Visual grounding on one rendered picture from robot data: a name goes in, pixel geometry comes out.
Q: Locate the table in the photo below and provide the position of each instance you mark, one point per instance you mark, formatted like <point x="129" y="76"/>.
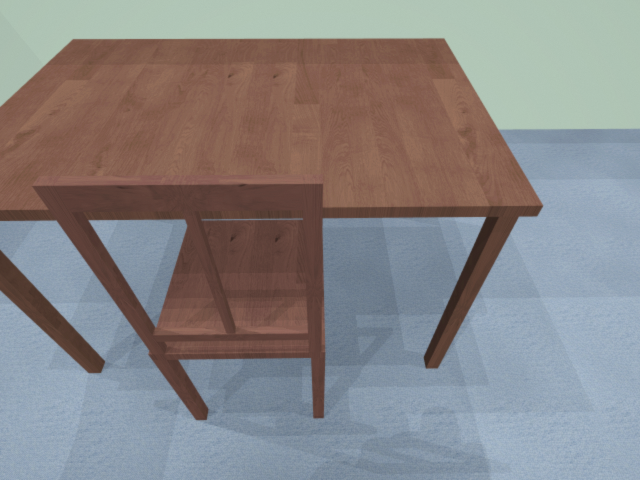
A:
<point x="394" y="125"/>

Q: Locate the chair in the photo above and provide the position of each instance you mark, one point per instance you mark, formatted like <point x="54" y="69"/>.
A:
<point x="241" y="289"/>

